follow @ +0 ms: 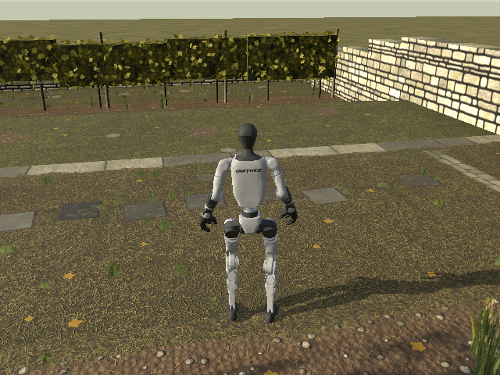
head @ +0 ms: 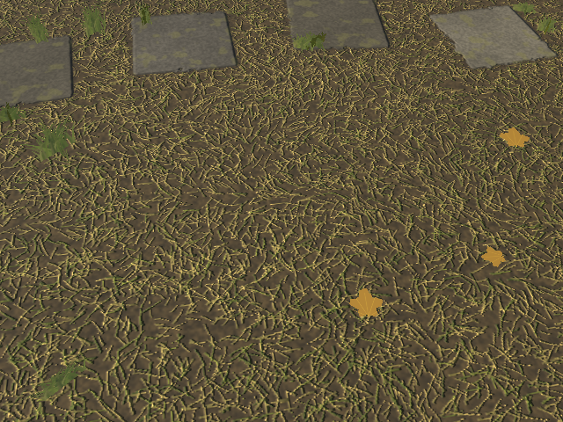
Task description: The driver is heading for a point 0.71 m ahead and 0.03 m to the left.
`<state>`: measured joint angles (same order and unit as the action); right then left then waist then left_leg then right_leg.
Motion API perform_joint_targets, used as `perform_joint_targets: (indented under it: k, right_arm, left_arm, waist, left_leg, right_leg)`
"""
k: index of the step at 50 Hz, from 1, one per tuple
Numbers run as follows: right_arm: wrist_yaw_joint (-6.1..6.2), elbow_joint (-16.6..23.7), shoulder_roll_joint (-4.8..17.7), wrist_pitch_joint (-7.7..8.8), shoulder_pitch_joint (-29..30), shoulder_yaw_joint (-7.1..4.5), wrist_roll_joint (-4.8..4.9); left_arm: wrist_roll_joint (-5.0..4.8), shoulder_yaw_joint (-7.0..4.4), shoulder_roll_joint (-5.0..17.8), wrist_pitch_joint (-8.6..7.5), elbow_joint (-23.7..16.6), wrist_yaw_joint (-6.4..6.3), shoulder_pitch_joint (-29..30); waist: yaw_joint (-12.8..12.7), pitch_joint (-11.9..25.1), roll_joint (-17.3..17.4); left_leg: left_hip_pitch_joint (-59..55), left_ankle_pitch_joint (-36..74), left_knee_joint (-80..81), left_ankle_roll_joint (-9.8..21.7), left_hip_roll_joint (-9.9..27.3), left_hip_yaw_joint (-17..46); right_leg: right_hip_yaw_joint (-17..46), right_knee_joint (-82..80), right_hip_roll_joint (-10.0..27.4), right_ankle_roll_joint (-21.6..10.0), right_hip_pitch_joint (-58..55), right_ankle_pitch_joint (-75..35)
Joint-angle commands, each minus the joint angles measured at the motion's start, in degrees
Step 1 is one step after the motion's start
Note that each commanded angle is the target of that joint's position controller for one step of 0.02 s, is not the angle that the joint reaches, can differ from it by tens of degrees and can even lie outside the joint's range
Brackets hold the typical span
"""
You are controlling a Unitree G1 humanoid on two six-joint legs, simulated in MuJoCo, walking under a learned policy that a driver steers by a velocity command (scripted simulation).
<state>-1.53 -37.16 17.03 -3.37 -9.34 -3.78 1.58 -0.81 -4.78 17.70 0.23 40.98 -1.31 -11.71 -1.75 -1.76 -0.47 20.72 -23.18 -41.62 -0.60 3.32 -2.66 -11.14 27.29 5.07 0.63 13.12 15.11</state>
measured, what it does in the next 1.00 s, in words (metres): walks ahead: left foot, then right foot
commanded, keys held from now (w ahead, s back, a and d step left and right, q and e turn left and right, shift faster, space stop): w+q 0.34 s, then w+e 0.64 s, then no key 0.02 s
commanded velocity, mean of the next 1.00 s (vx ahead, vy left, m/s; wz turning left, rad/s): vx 0.43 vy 0.00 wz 0.06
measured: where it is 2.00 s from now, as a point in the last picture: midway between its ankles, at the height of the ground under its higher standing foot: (248, 353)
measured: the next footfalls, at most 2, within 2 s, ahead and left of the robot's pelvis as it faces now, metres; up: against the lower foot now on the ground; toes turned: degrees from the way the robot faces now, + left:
left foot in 0.04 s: +0.03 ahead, +0.12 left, +0.00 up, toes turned +5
right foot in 0.50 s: +0.39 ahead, -0.03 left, +0.00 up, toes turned +14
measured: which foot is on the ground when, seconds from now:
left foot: up 0.00-0.02, down 0.04-0.50, up 0.52-0.96, down 0.98-1.00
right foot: down 0.00-0.04, up 0.06-0.48, down 0.50-0.98, up 1.00-1.00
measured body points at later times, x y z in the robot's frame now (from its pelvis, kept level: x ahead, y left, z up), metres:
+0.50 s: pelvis +0.21 +0.03 -0.02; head +0.24 +0.05 +0.43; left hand +0.39 +0.32 -0.09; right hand +0.27 -0.26 -0.12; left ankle -0.01 +0.11 -0.73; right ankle +0.35 -0.04 -0.74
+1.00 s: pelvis +0.48 +0.11 -0.01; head +0.51 +0.12 +0.44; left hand +0.48 +0.40 -0.14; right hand +0.73 -0.12 -0.06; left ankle +0.58 +0.23 -0.74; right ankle +0.36 -0.04 -0.72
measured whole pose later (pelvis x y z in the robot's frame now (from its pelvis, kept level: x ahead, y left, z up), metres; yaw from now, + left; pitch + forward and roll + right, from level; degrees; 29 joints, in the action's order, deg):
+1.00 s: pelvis +0.48 +0.11 -0.01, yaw +0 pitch +2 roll +0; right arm -0.5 -34.2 15.4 6.9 -2.7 -1.8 -0.3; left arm -1.4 -4.1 17.5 -2.0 45.7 -0.6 -23.5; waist -5.0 -1.0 -0.6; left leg 25.7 -6.1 -29.4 0.4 -1.2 2.8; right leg 12.2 37.8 -4.2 -1.5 7.4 28.1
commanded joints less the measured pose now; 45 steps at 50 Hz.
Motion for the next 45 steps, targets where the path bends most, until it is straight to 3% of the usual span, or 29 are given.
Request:
perform_joint_targets:
  k: [1, 2, 3, 4, 5, 6, 7, 8, 9, 11, 14, 17, 20, 22, 23, 24, 25, 26, 27, 28, 29, 30, 31, 32, 35, 39, 42, 45]
  right_arm:
    - [-0.03, 0.06, 6.25, 1.11, -7.85, -2.39, 0.02]
    - [0.51, -2.28, 8.56, 1.3, -14.64, -3.57, 0.39]
    - [1.22, -1.23, 16.61, 2.2, -18.46, -5.11, -0.23]
    - [0.33, 1.07, 15.57, 4.49, -16.24, -4.35, -1.36]
    - [0.26, 1.29, 12.08, 5.83, -12.74, -3.19, -1.48]
    - [0.48, 1.54, 9.17, 6.54, -10.49, -2.23, -0.95]
    - [0.93, 1.91, 8.11, 6.55, -8.58, -1.76, -0.78]
    - [1.38, 2.14, 7.83, 6.5, -7.94, -1.5, -0.99]
    - [1.78, 2.26, 7.93, 6.58, -8.63, -1.47, -1.34]
    - [2.54, 1.57, 8.53, 6.77, -10.39, -1.77, -1.18]
    - [3.2, 0.09, 9.23, 6.62, -13.29, -2.16, -0.68]
    - [3.41, -1.47, 9.77, 6.32, -16.2, -2.53, 0.04]
    - [3.43, -2.83, 9.19, 6.29, -16.64, -2.37, -0.08]
    - [3.3, -3.4, 9.42, 6.07, -16.41, -2.52, -0.35]
    - [3.23, -3.41, 9.63, 5.95, -16.05, -2.56, -0.51]
    - [3.2, -3.51, 9.39, 5.7, -15.78, -2.4, -0.65]
    - [3.28, -3.31, 8.48, 5.52, -15.79, -1.86, -0.99]
    - [3.36, -2.19, 5.26, 5.64, -18.49, -0.53, -2.45]
    - [2.87, -1.89, 0.92, 6.61, -24.1, 0.69, -1.23]
    - [2.64, -1.31, 6.9, 7.6, -17.47, -0.19, -0.32]
    - [2.29, 0.53, 8.81, 8.44, -9.86, -0.69, 0.44]
    - [2.19, 1.28, 8.03, 9.35, -6.15, -0.3, -0.43]
    - [2.08, 1.72, 7.47, 9.9, -5.04, -0.48, -1.54]
    - [1.87, 1.82, 6.74, 10.0, -5.84, -0.45, -1.94]
    - [1.75, 2.27, 4.55, 9.43, -5.99, 0.18, -2.49]
    - [1.57, 4.88, 2.13, 9.65, 3.45, 1.47, -2.51]
    - [1.04, 5.86, 2.77, 10.14, 8.22, 1.27, -1.54]
    - [0.84, 6.39, 5.02, 10.45, 8.71, 0.16, -0.96]
  left_arm:
    - [-0.98, -2.2, 8.22, -1.07, -2.37, 0.79, 2.04]
    - [-0.12, -1.08, 4.49, -1.32, -2.47, 1.3, 2.81]
    - [1.88, 0.17, 0.6, -1.92, -6.4, 1.58, 6.74]
    - [0.24, -0.45, 3.86, -3.53, -8.78, 1.63, 11.37]
    - [-1.58, -1.16, 6.51, -4.53, -8.87, 2.13, 11.81]
    - [-1.07, -1.6, 7.83, -5.24, -7.49, 2.31, 9.59]
    - [0.46, -1.74, 7.8, -5.73, -6.04, 2.07, 8.34]
    - [1.37, -1.85, 7.65, -6.06, -5.54, 2.05, 7.74]
    - [1.55, -1.67, 6.7, -6.21, -5.12, 2.17, 7.89]
    - [1.31, -0.91, 4.53, -6.32, -5.04, 2.36, 9.69]
    - [0.74, 0.14, 2.26, -6.36, -5.63, 2.83, 14.23]
    - [0.09, 0.52, 2.26, -6.67, -6.93, 3.7, 18.95]
    - [-0.04, 0.65, 2.92, -7.31, -6.25, 4.69, 18.34]
    - [-0.19, 0.27, 4.18, -7.37, -5.82, 4.83, 16.85]
    - [-0.12, -0.23, 5.28, -7.32, -5.35, 4.59, 14.76]
    - [0.08, -1.09, 6.83, -7.2, -3.93, 4.14, 9.66]
    - [0.34, -1.85, 8.6, -6.98, -2.04, 3.74, 1.44]
    - [1.0, -2.51, 12.48, -6.79, -1.02, 3.61, -8.43]
    - [0.34, -2.81, 13.93, -6.66, 1.43, 4.45, -12.06]
    - [-1.38, -1.41, 8.58, -6.66, 1.17, 4.51, -9.71]
    - [-1.03, -0.85, 7.04, -6.29, 0.44, 4.04, -5.65]
    - [-0.14, -0.61, 6.82, -5.89, -0.21, 3.68, -3.51]
    - [0.35, -0.41, 6.23, -5.68, -0.57, 3.42, -2.2]
    - [0.89, -0.07, 5.56, -5.63, -0.91, 3.05, -1.66]
    - [-0.13, -0.07, 5.54, -5.5, -0.6, 2.12, -2.05]
    - [-0.74, -1.02, 8.33, -4.98, 0.27, 1.03, -4.49]
    - [-1.2, -1.23, 8.82, -4.16, 1.28, 0.67, -8.23]
    - [-1.39, -1.31, 8.56, -3.47, 1.49, 0.39, -9.43]
  waist:
    - [4.2, 5.04, -4.35]
    - [6.57, 5.18, 2.84]
    - [7.2, 3.2, 18.84]
    - [8.77, 3.18, 12.32]
    - [6.46, -1.32, 9.93]
    - [4.47, -3.19, 8.6]
    - [3.39, -3.03, 7.1]
    - [2.69, -2.73, 7.23]
    - [2.65, -1.85, 6.45]
    - [3.17, -1.08, 5.17]
    - [4.95, -1.34, 6.25]
    - [6.65, -2.52, 7.0]
    - [6.53, -2.59, 7.9]
    - [5.67, -2.58, 9.44]
    - [4.46, -0.94, 10.11]
    - [1.66, 3.04, 9.72]
    - [-2.22, 9.44, 8.81]
    - [-4.11, 19.32, -0.49]
    - [-0.7, 24.8, -17.95]
    - [-2.98, 17.43, -10.9]
    - [-3.19, 8.79, -6.14]
    - [-2.23, 5.22, -0.75]
    - [-0.6, 3.09, 0.4]
    - [1.06, 3.25, -1.23]
    - [2.56, 1.95, -3.74]
    - [-0.28, -0.49, -3.16]
    - [-2.24, 0.28, -3.57]
    - [-1.22, 1.03, -4.55]
  left_leg:
    - [-15.05, 4.05, 12.41, 3.65, -4.99, -5.65]
    - [-23.82, 1.48, 15.82, 6.55, -1.96, 1.67]
    - [-30.26, -4.74, 22.71, 15.71, 14.05, 32.61]
    - [-25.57, -14.26, 31.36, 22.87, 19.3, 46.87]
    - [-23.43, -15.85, 33.23, 21.22, 18.47, 42.6]
    - [-21.87, -11.59, 32.38, 18.49, 15.76, 36.46]
    - [-20.76, -4.89, 31.6, 16.3, 13.11, 31.36]
    - [-19.32, 1.64, 31.76, 15.0, 10.8, 27.15]
    - [-18.7, 6.85, 32.13, 14.44, 9.33, 24.62]
    - [-18.36, 15.76, 31.49, 13.62, 7.52, 20.15]
    - [-15.96, 18.72, 30.52, 12.08, 5.44, 17.0]
    - [-15.34, 18.05, 29.56, 12.02, 6.22, 18.68]
    - [-18.17, 19.7, 28.74, 11.24, 8.57, 18.44]
    - [-21.42, 27.49, 26.77, 10.29, 9.78, 17.6]
    - [-23.04, 38.03, 23.27, 9.65, 9.3, 16.35]
    - [-23.87, 50.3, 15.93, 8.64, 7.35, 13.8]
    - [-19.61, 54.74, 5.05, 7.03, 4.98, 11.29]
    - [-5.01, 36.63, -14.02, 4.75, 0.66, 10.22]
    - [13.71, -7.63, -31.29, 0.95, -8.89, 9.96]
    - [20.44, -7.14, -35.52, 1.61, -5.29, 12.51]
    - [22.63, -1.7, -34.3, 2.17, -2.68, 10.89]
    - [20.99, 1.8, -31.49, 2.43, -0.81, 9.81]
    - [19.15, 4.27, -27.42, 2.13, 0.66, 9.49]
    - [16.4, 5.79, -24.88, 1.82, 1.59, 9.62]
    - [14.46, 5.63, -16.23, -0.59, 1.77, 7.37]
    - [9.74, 19.61, 1.1, -2.74, -0.48, 5.72]
    - [4.69, 26.79, 8.41, -3.46, -3.0, 6.08]
    - [1.9, 23.75, 12.67, -2.19, -3.09, 8.07]
  right_leg:
    - [6.9, -5.07, 9.99, -7.65, 5.03, 13.74]
    - [1.87, 9.15, 6.47, -4.22, 13.35, 15.13]
    - [-0.01, 34.09, -1.82, 1.31, 34.8, 22.97]
    - [13.1, 40.36, -4.39, 0.61, 41.56, 21.58]
    - [15.19, 40.27, -1.78, -0.68, 43.14, 15.21]
    - [15.01, 38.18, -0.42, -1.2, 41.99, 8.44]
    - [14.93, 35.26, 0.36, -0.86, 39.62, 3.51]
    - [14.76, 31.98, 0.38, -0.22, 36.44, -0.61]
    - [13.99, 30.18, -0.62, 0.46, 34.19, -4.58]
    - [13.25, 22.88, -2.09, 1.81, 31.44, -9.86]
    - [12.81, 11.51, -4.44, 2.73, 26.19, -15.91]
    - [13.12, 5.51, -5.34, 2.61, 23.57, -17.1]
    - [12.83, 1.98, -4.49, 0.73, 20.54, -18.9]
    - [11.44, 1.29, -4.67, -1.43, 18.81, -14.81]
    - [9.74, 0.97, -6.0, -2.94, 15.53, -12.0]
    - [7.55, -0.17, -7.96, -4.95, 8.31, -11.31]
    - [8.58, 1.21, -6.79, -7.61, -4.91, -12.57]
    - [25.65, 4.39, 5.19, -14.0, -25.14, -12.26]
    - [55.38, -6.93, 15.71, -21.92, -37.68, 5.09]
    - [57.01, -11.88, 13.93, -19.36, -33.53, 13.3]
    - [47.9, -12.35, 12.05, -17.19, -25.02, 9.62]
    - [42.52, -13.16, 9.76, -16.42, -17.53, 2.46]
    - [38.91, -14.04, 7.73, -16.19, -12.55, -3.09]
    - [36.68, -15.18, 6.01, -16.12, -9.72, -5.98]
    - [31.92, -17.41, 4.37, -17.17, -3.81, -11.09]
    - [26.37, -17.5, 0.98, -14.5, 2.9, -12.22]
    - [27.61, -15.1, 1.1, -12.83, 2.79, -10.33]
    - [32.36, -10.42, 2.94, -10.79, -1.79, -7.04]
